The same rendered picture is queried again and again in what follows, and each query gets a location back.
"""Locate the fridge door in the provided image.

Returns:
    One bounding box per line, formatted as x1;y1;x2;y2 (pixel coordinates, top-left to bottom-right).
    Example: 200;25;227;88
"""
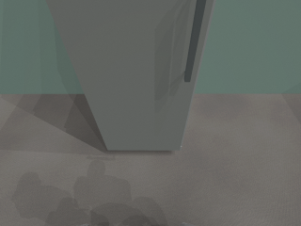
45;0;214;151

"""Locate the handle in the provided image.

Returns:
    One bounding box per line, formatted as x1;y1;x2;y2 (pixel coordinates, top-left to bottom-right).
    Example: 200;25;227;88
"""
184;0;207;82

